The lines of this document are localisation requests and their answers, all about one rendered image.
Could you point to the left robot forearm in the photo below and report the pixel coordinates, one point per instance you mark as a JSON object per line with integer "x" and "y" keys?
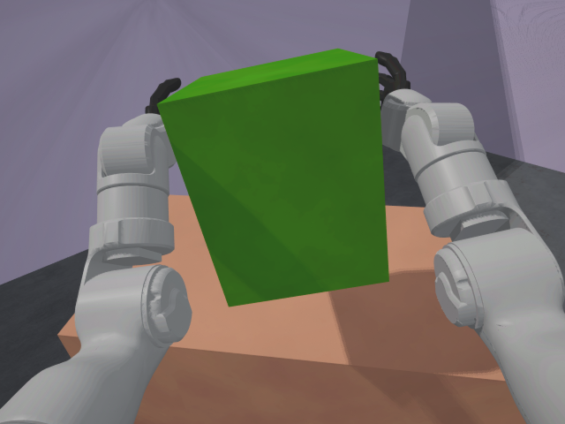
{"x": 133, "y": 228}

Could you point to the right robot upper arm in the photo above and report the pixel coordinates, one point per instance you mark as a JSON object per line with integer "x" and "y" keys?
{"x": 505, "y": 286}

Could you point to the left robot hand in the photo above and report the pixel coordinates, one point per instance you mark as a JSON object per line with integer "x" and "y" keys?
{"x": 161, "y": 93}

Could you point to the pedestal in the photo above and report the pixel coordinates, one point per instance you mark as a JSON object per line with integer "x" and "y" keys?
{"x": 374, "y": 354}

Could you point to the left robot upper arm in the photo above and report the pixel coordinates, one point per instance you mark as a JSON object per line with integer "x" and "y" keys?
{"x": 126, "y": 319}

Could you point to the right robot hand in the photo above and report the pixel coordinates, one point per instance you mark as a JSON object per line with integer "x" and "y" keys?
{"x": 398, "y": 79}

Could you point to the right robot forearm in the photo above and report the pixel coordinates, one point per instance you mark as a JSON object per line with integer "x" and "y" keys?
{"x": 464, "y": 198}

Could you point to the carton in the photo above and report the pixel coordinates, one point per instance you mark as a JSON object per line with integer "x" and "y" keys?
{"x": 283, "y": 164}

